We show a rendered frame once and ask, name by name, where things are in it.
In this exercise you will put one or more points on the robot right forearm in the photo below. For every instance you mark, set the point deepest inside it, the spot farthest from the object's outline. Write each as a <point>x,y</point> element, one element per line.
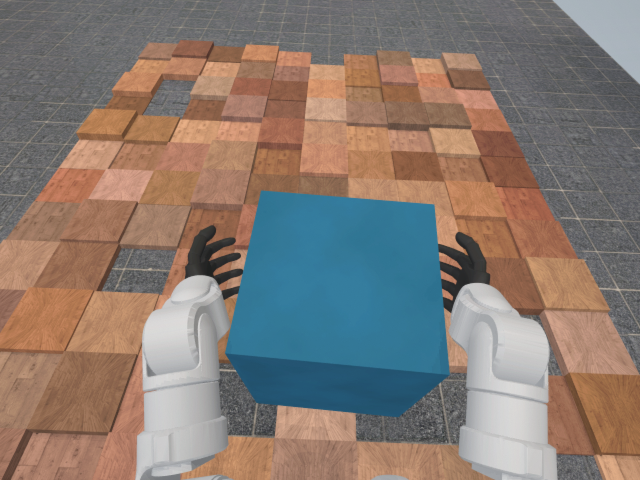
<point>506,432</point>

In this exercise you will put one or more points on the left robot hand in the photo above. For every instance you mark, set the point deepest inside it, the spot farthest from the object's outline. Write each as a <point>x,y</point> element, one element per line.
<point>200,253</point>

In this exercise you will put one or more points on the right robot hand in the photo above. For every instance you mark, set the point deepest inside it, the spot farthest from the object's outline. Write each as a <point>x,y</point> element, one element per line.
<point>473,267</point>

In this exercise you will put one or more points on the carton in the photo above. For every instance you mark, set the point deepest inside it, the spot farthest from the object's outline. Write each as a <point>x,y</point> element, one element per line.
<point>340,305</point>

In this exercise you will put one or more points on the robot left forearm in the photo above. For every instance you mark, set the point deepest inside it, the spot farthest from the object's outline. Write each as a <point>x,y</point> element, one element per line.
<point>183,426</point>

